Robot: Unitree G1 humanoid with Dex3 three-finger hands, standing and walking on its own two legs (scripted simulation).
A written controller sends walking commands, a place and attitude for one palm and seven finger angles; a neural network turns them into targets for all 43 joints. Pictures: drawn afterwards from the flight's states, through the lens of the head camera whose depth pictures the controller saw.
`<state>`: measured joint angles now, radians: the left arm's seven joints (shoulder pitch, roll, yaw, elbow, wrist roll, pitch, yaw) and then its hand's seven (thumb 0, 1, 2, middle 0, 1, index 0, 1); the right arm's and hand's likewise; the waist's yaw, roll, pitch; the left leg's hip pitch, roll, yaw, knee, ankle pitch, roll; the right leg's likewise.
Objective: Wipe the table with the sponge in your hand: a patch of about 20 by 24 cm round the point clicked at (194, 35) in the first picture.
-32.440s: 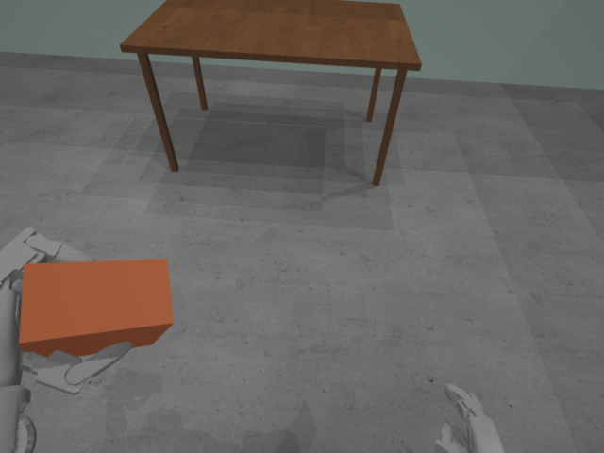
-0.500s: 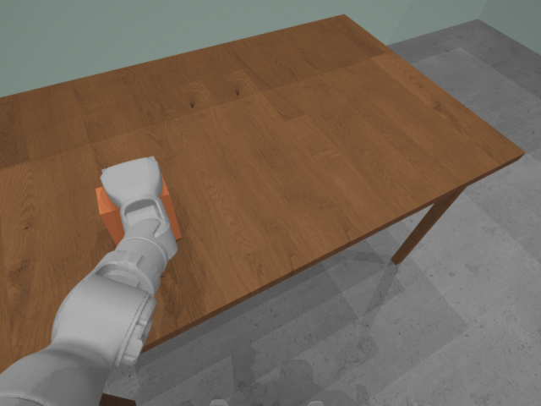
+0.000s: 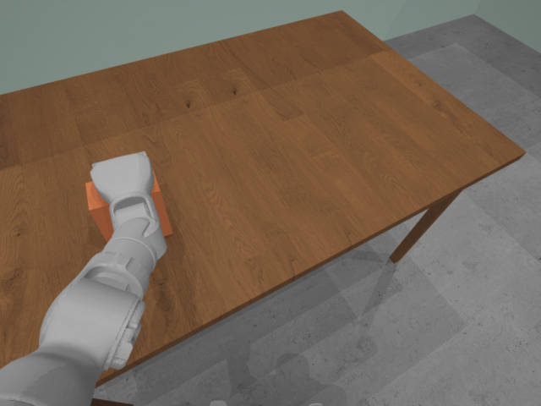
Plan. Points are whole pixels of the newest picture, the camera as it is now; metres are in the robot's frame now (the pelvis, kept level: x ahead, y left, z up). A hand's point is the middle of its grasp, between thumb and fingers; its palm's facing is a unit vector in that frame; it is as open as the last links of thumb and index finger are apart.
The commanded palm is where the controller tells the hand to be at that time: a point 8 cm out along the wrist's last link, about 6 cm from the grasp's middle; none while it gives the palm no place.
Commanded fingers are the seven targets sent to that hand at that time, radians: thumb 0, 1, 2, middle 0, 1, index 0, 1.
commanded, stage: wipe back along the third lane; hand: left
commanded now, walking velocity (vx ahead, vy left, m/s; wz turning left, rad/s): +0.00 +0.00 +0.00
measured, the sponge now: (135, 216) +0.43 +0.24 -0.04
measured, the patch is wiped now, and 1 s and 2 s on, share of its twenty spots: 1.00 1.00 1.00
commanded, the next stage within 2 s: slide back across to the middle lane in 1.50 s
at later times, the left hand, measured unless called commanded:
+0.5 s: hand (141, 222) +0.40 +0.21 +0.00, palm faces -0.05 -0.02 -1.00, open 10.7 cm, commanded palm +0.35 +0.18 +0.04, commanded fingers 0.00 0.10 1.30 -1.20 -1.60 -1.20 -1.60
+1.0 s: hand (148, 250) +0.35 +0.19 +0.00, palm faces -0.07 -0.03 -1.00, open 10.7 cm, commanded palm +0.31 +0.16 +0.04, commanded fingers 0.00 0.10 1.30 -1.20 -1.60 -1.20 -1.60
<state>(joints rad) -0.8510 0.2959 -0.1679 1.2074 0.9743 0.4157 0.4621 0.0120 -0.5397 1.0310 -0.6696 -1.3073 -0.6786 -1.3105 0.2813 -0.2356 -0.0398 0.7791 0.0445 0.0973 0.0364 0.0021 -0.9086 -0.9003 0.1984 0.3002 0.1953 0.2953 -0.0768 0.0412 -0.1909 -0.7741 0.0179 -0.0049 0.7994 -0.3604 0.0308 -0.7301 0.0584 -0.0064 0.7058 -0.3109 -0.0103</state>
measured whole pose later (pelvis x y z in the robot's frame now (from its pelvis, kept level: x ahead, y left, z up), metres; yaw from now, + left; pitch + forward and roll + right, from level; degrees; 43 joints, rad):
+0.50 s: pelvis +0.02 +0.00 +0.01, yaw +1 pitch +13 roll -2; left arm -0.61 0.13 -0.27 1.01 0.96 0.50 0.50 0.01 -0.53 1.03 -0.65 -1.32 -0.66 -1.32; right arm 0.13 -0.21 -0.03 0.73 0.06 0.17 0.05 0.00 -0.91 -0.90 0.20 0.30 0.20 0.30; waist 0.01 0.03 -0.20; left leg -0.58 0.00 -0.01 0.70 -0.36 0.03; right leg -0.53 0.04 -0.01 0.62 -0.32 -0.01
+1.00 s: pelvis +0.01 -0.01 +0.02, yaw +2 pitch +9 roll -1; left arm -0.45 0.12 -0.33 0.84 0.97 0.52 0.45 0.00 -0.52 1.03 -0.64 -1.33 -0.65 -1.33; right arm 0.12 -0.22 -0.02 0.71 0.07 0.21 0.03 0.00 -0.91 -0.90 0.20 0.30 0.19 0.30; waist 0.03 0.04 -0.16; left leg -0.49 0.00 -0.02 0.66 -0.33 0.02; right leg -0.46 0.04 -0.02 0.61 -0.31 -0.03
